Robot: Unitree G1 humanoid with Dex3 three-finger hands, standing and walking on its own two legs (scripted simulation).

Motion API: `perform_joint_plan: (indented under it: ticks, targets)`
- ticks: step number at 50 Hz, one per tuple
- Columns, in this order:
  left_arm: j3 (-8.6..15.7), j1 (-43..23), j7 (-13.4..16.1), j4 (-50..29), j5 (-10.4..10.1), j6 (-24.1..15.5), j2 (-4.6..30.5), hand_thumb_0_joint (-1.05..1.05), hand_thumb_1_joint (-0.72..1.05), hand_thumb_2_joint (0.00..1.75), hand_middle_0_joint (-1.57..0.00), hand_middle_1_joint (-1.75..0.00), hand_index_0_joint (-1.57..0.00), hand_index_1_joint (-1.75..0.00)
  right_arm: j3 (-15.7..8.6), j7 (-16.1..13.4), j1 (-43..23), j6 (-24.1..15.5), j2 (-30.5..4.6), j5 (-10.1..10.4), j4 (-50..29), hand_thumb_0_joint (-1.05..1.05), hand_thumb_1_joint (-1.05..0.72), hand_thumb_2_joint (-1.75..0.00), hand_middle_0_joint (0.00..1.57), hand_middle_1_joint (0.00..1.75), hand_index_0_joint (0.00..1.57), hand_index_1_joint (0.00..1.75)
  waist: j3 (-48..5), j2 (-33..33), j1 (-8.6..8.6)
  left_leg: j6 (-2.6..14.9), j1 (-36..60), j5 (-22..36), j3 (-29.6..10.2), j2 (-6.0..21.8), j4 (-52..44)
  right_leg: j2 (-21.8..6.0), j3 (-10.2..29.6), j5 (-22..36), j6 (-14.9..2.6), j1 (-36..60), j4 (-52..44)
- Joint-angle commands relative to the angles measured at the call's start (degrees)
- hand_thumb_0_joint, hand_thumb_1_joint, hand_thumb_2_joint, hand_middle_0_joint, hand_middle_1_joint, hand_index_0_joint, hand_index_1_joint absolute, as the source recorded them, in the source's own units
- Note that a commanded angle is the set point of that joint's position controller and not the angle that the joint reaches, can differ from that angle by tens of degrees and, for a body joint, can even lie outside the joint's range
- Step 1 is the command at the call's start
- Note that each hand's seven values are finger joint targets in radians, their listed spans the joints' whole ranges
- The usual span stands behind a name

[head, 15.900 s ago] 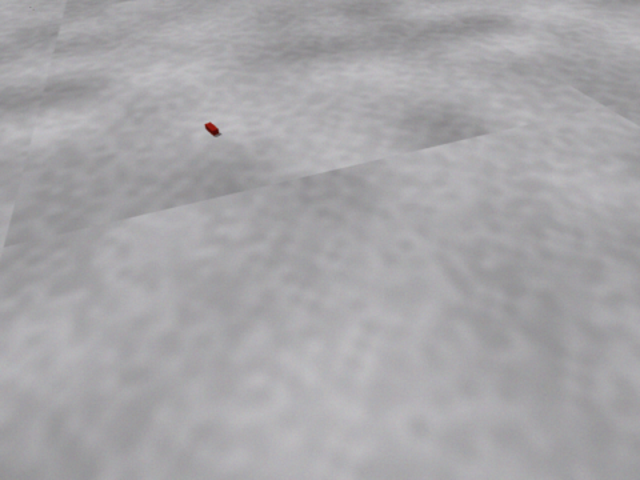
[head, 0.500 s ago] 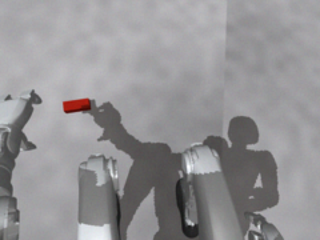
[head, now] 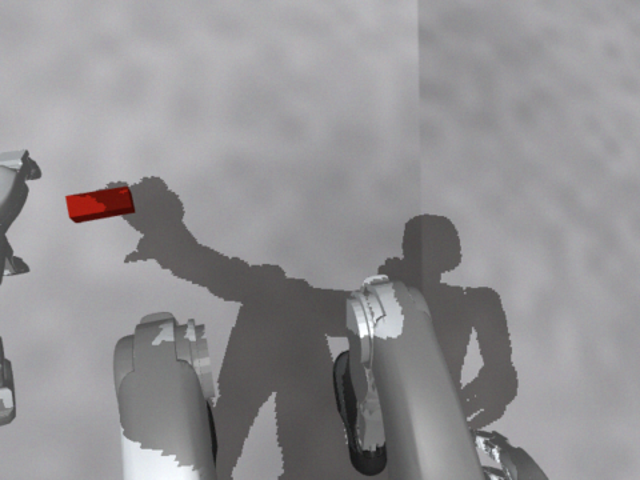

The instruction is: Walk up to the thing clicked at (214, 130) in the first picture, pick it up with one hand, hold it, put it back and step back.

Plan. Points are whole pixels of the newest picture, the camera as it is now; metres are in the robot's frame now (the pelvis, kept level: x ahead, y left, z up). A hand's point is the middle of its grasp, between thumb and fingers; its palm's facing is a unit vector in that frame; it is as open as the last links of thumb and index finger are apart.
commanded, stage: rise first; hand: left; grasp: from above
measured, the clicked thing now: (101, 204) +0.53 +0.27 -0.33
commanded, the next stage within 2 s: none
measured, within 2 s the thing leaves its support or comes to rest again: neither
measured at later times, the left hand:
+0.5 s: hand (23, 222) +0.46 +0.32 -0.19, palm faces -0.45 -0.09 -0.89, open 12.8 cm
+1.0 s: hand (31, 213) +0.48 +0.32 -0.20, palm faces -0.44 -0.10 -0.89, open 13.0 cm
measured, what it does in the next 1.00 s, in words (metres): stands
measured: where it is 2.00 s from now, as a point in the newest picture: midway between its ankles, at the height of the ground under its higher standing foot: (284, 456)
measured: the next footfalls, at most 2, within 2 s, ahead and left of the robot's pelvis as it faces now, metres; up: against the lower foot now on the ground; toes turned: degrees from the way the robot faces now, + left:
none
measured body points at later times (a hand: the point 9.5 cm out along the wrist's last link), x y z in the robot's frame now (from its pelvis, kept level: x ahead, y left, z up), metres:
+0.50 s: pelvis +0.01 +0.00 -0.01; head +0.26 +0.08 +0.35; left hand +0.48 +0.33 -0.14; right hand +0.05 -0.28 -0.11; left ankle +0.07 +0.13 -0.31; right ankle +0.11 -0.15 -0.31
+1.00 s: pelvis +0.01 +0.00 -0.02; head +0.26 +0.08 +0.34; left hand +0.49 +0.32 -0.15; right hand +0.04 -0.28 -0.11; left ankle +0.07 +0.13 -0.31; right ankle +0.11 -0.15 -0.31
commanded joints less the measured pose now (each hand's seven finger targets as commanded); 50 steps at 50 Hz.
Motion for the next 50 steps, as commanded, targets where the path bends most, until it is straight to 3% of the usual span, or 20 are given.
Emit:
perform_joint_plan:
  ticks: [1, 4, 6, 8, 9, 15, 17, 19, 21, 25, 26, 27, 29, 36, 40, 43, 47, 50]
  targets:
    - [1.0, -17.3, 2.7, -5.7, -0.9, 0.7, 14.4, 0.0, -0.3, 0.8, -0.27, -0.81, -0.28, -0.8, -4.3, -0.7, 11.4, -0.5, -14.3, -0.6, -0.7, 0.0, -0.9, -0.9, 0.2, 0.3, 0.2, 0.3, -35.7, 15.9, -0.89, 2.47, 30.9, 8.7, 6.2, -0.3, -15.9, 1.3, -8.4, 9.3, -5.27, 14.2, -11.1]
    - [2.3, -19.0, 2.8, -7.4, -1.0, 0.8, 16.8, 0.0, -0.31, 0.81, -0.28, -0.8, -0.28, -0.79, -4.3, -0.7, 11.8, -0.4, -14.6, -0.4, -0.9, 0.0, -0.9, -0.9, 0.2, 0.3, 0.2, 0.3, -37.9, 17.2, -0.51, 2.33, 31.7, 9.6, 6.2, -0.2, -15.4, 1.2, -8.2, 10.3, -5.38, 14.8, -10.6]
    - [1.7, -17.7, 2.8, -6.4, -1.0, 1.0, 15.1, 0.0, -0.3, 0.8, -0.28, -0.79, -0.28, -0.79, -3.9, -0.5, 12.1, -0.4, -14.6, -0.7, -1.1, 0.0, -0.9, -0.9, 0.2, 0.3, 0.2, 0.3, -36.8, 17.7, -1.36, 2.02, 32.2, 10.6, 5.6, 0.0, -15.4, 1.1, -8.6, 10.8, -5.09, 13.8, -10.0]
    - [2.9, -19.2, 3.0, -8.7, -1.2, 0.9, 17.4, 0.0, -0.29, 0.79, -0.28, -0.81, -0.28, -0.79, -4.1, -0.4, 12.4, -0.4, -15.0, -0.6, -0.9, 0.0, -0.9, -0.9, 0.2, 0.3, 0.2, 0.3, -39.5, 19.0, -0.9, 1.84, 33.8, 12.9, 5.4, 0.1, -14.9, 1.1, -8.5, 12.6, -5.1, 14.6, -9.2]
    - [2.1, -17.0, 2.8, -6.4, -0.9, 1.0, 15.8, 0.0, -0.31, 0.81, -0.27, -0.8, -0.27, -0.8, -3.7, -0.2, 12.9, -0.3, -14.6, -0.7, -1.1, 0.0, -0.9, -0.9, 0.2, 0.3, 0.2, 0.3, -38.4, 18.7, -1.54, 1.87, 33.4, 13.8, 5.5, -0.1, -14.5, 1.2, -8.6, 13.2, -5.14, 15.0, -9.2]
    - [3.3, -16.5, 3.2, -6.2, -1.4, 0.7, 17.4, 0.0, -0.31, 0.8, -0.28, -0.8, -0.28, -0.8, -3.1, 0.1, 13.4, -0.1, -15.0, -0.9, -1.2, 0.0, -0.9, -0.9, 0.2, 0.3, 0.2, 0.3, -36.8, 17.6, -1.66, 2.26, 30.5, 12.7, 6.2, -0.2, -13.5, 1.3, -8.4, 12.7, -5.02, 16.0, -9.7]
    - [3.6, -18.5, 3.3, -8.6, -1.5, 0.4, 18.4, 0.0, -0.32, 0.81, -0.27, -0.81, -0.27, -0.81, -3.3, 0.0, 13.1, 0.0, -15.3, -0.7, -1.1, 0.0, -0.9, -0.9, 0.2, 0.3, 0.2, 0.3, -39.1, 19.2, -1.25, 2.04, 32.1, 13.3, 5.8, 0.0, -13.6, 1.4, -8.7, 13.1, -5.19, 15.4, -9.1]
    - [2.7, -16.5, 3.2, -5.6, -1.5, 0.7, 16.5, 0.0, -0.31, 0.81, -0.27, -0.82, -0.28, -0.81, -2.9, 0.3, 13.5, 0.0, -15.2, -0.9, -1.3, 0.0, -0.9, -0.9, 0.2, 0.3, 0.2, 0.3, -36.5, 17.7, -2.21, 2.1, 31.2, 13.5, 5.7, -0.1, -13.1, 1.4, -8.8, 13.2, -5.09, 14.9, -9.3]
    - [3.8, -18.6, 3.6, -7.4, -1.6, 0.4, 18.8, 0.0, -0.3, 0.8, -0.28, -0.81, -0.28, -0.8, -3.0, 0.4, 13.4, 0.0, -15.7, -1.0, -1.4, 0.0, -0.9, -0.9, 0.2, 0.3, 0.2, 0.3, -37.4, 19.0, -2.19, 2.15, 31.0, 13.1, 5.7, 0.0, -12.8, 1.4, -8.9, 13.3, -5.03, 15.3, -8.9]
    - [3.1, -17.7, 3.6, -5.5, -1.3, 0.4, 18.1, 0.0, -0.32, 0.81, -0.28, -0.81, -0.28, -0.81, -2.4, 0.7, 13.9, -0.2, -15.7, -1.2, -1.4, 0.0, -0.9, -0.9, 0.2, 0.3, 0.2, 0.3, -35.5, 18.9, -2.91, 2.15, 30.2, 13.0, 5.7, -0.1, -12.4, 1.5, -9.1, 13.2, -5.11, 15.2, -8.8]
    - [3.5, -17.9, 3.8, -6.1, -1.5, 0.5, 18.7, 0.0, -0.4, 0.89, -0.26, -0.78, -0.22, -0.82, -2.4, 0.7, 13.6, -0.3, -15.9, -1.2, -1.4, 0.0, -0.9, -0.9, 0.2, 0.3, 0.2, 0.3, -36.0, 18.8, -2.47, 2.29, 29.8, 12.7, 6.0, -0.1, -12.2, 1.6, -9.0, 13.2, -5.1, 15.6, -9.0]
    - [4.3, -19.0, 4.0, -7.1, -1.6, 0.4, 19.7, 0.0, -0.34, 0.84, -0.27, -0.8, -0.26, -0.81, -2.4, 0.7, 13.5, -0.2, -16.2, -1.3, -1.4, 0.0, -0.9, -0.9, 0.2, 0.3, 0.2, 0.3, -37.2, 19.4, -2.42, 2.17, 30.1, 12.6, 5.8, -0.1, -12.4, 1.5, -9.1, 13.1, -5.0, 15.6, -8.6]
    - [3.1, -17.5, 4.1, -5.2, -1.3, 0.6, 18.0, 0.0, -0.34, 0.83, -0.28, -0.8, -0.27, -0.81, -2.0, 0.9, 13.8, -0.3, -16.0, -1.6, -1.6, 0.0, -0.9, -0.9, 0.2, 0.3, 0.2, 0.3, -36.1, 18.5, -3.3, 2.28, 29.8, 13.1, 5.8, 0.0, -11.7, 1.6, -9.2, 13.6, -4.81, 15.9, -8.9]
    - [3.6, -19.6, 4.3, -5.6, -1.4, 0.5, 19.9, 0.0, -0.35, 0.85, -0.27, -0.81, -0.26, -0.82, -1.8, 0.9, 13.4, -0.3, -16.4, -1.6, -1.5, 0.0, -0.9, -0.9, 0.2, 0.3, 0.2, 0.3, -36.9, 20.6, -3.22, 2.19, 29.4, 12.8, 5.8, -0.1, -11.6, 1.8, -9.4, 13.4, -4.88, 16.0, -8.3]
    - [2.6, -20.6, 4.2, -3.3, -1.1, 1.0, 19.0, 0.0, -0.35, 0.85, -0.26, -0.81, -0.25, -0.82, -1.4, 1.0, 13.7, -0.3, -16.9, -1.7, -1.6, 0.0, -0.9, -0.9, 0.2, 0.3, 0.2, 0.3, -34.4, 18.4, -4.8, 2.28, 28.8, 11.9, 5.1, 0.0, -11.2, 1.9, -9.8, 13.0, -4.86, 14.5, -8.3]
    - [2.8, -19.9, 4.2, -2.6, -1.0, 0.9, 20.2, 0.0, -0.35, 0.85, -0.27, -0.81, -0.26, -0.82, -1.1, 1.1, 13.3, -0.5, -16.9, -1.6, -1.7, 0.0, -0.9, -0.9, 0.2, 0.3, 0.2, 0.3, -35.1, 19.1, -4.15, 2.26, 28.6, 12.6, 5.3, 0.0, -10.6, 2.0, -9.6, 13.6, -5.05, 15.3, -8.0]
    - [2.2, -22.0, 4.3, -2.3, -0.8, 0.6, 20.2, 0.0, -0.35, 0.85, -0.26, -0.82, -0.25, -0.83, -0.6, 1.2, 13.5, -0.4, -17.1, -2.0, -1.9, 0.0, -0.9, -0.9, 0.2, 0.3, 0.2, 0.3, -34.9, 20.2, -5.38, 2.15, 28.1, 12.5, 5.1, -0.1, -10.7, 2.2, -10.1, 13.5, -4.93, 15.1, -7.6]
    - [2.5, -21.3, 4.4, -1.0, -0.5, 0.4, 21.2, 0.0, -0.37, 0.86, -0.25, -0.84, -0.24, -0.85, -0.2, 1.2, 13.4, -0.3, -17.2, -2.3, -2.1, 0.0, -0.9, -0.9, 0.2, 0.3, 0.2, 0.3, -33.9, 20.0, -5.12, 2.29, 27.1, 11.6, 5.2, -0.2, -10.6, 2.2, -10.1, 12.7, -4.92, 15.2, -7.7]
